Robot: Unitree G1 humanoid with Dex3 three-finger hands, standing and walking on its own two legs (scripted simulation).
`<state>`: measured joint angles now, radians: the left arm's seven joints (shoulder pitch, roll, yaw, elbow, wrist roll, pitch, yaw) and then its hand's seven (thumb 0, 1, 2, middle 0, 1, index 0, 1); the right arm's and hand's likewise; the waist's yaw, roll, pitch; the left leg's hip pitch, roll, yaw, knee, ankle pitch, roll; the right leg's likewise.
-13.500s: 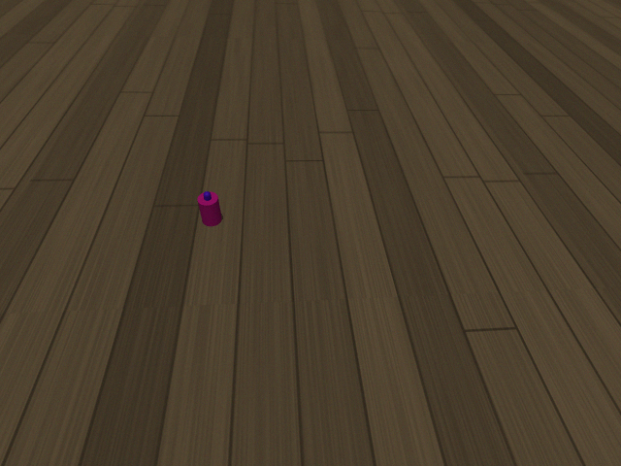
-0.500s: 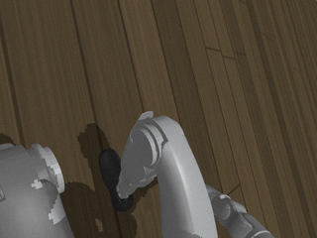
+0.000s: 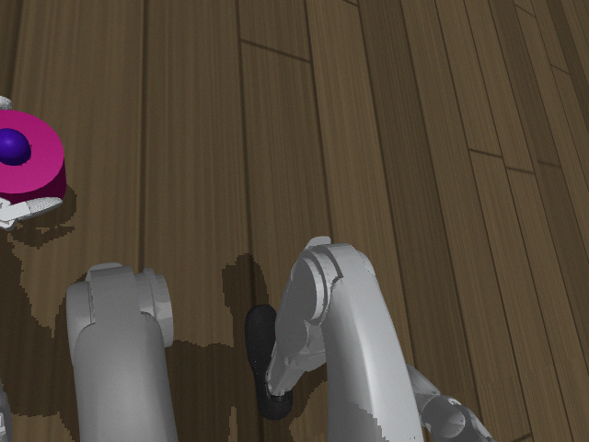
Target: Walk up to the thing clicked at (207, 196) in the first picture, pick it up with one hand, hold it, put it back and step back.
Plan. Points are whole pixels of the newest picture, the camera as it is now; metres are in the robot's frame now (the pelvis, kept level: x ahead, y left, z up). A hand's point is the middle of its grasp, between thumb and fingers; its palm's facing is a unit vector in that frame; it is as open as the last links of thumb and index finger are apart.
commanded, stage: settle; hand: left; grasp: from the side
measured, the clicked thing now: (18, 164) +0.44 +0.26 -0.12
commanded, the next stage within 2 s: lift in 1.14 s
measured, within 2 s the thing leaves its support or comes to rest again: neither
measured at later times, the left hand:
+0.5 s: hand (1, 113) +0.45 +0.26 -0.02, palm faces +0.23 -0.97 -0.05, open 11.8 cm
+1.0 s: hand out of the picture +0.45 +0.26 +0.02, palm faces +0.25 -0.97 -0.03, open 11.8 cm
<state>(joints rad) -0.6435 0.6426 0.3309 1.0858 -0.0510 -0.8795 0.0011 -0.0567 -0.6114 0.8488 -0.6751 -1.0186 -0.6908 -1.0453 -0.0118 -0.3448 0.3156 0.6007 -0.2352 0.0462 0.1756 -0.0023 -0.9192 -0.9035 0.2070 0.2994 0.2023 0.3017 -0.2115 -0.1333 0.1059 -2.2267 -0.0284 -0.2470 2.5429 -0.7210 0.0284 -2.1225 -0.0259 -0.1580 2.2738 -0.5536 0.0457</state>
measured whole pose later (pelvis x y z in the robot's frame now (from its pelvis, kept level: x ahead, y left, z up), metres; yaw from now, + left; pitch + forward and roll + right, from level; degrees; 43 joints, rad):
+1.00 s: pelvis +0.02 -0.02 +0.05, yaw +8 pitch +32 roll -6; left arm -0.70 0.43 0.37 0.99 -0.09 -0.62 -0.15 -0.05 -0.61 0.87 -0.66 -1.04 -0.67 -1.06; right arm 0.11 -0.30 0.08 0.63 -0.08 0.05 0.08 0.00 -0.93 -0.91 0.21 0.30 0.20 0.30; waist -0.15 -0.01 -0.12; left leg -2.16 -0.03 -0.10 2.31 -0.72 -0.01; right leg -2.15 -0.06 -0.03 2.19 -0.60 0.04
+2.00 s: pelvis +0.03 -0.02 +0.17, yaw +10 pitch +32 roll -3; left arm -0.44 0.30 0.27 0.55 -0.17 -0.39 -0.14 -0.05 -0.61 0.88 -0.65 -1.05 -0.67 -1.07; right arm 0.13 -0.27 0.01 0.58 0.03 0.01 0.01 0.01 -0.94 -0.90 0.20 0.30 0.20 0.30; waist -0.07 0.02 -0.19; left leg -1.79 -0.01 -0.06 1.93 -0.70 0.00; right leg -1.80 -0.06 -0.02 1.85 -0.60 0.03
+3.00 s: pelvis +0.09 -0.01 +0.38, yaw +10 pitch +14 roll -2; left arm -0.16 0.22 0.15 0.39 -0.18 -0.32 -0.09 -0.05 -0.61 0.87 -0.65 -1.05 -0.67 -1.07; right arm 0.23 -0.22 0.00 0.63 0.03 -0.04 -0.03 0.01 -0.93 -0.90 0.20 0.30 0.20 0.30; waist -0.02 0.01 -0.10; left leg -0.82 0.03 -0.03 1.10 -0.53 0.00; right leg -0.83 -0.03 -0.03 1.03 -0.44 0.03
